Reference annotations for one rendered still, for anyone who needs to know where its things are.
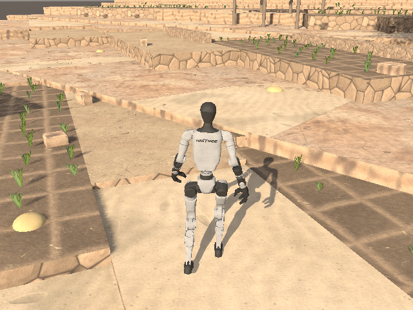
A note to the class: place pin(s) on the robot left upper arm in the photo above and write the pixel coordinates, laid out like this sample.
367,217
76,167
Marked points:
183,145

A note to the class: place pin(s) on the humanoid robot head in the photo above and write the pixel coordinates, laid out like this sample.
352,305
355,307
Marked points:
208,112

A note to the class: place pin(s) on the robot right forearm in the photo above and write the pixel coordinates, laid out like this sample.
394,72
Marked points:
239,175

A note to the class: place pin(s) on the robot left hand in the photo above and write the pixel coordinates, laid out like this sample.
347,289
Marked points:
180,174

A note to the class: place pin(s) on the robot right foot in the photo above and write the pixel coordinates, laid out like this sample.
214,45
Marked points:
218,251

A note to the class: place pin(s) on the robot right hand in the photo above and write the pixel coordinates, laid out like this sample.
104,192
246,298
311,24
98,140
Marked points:
244,195

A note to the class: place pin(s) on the robot left forearm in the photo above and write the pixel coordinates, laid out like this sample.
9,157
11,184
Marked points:
176,166

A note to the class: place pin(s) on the robot right upper arm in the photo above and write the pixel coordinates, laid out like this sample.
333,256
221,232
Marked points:
231,148

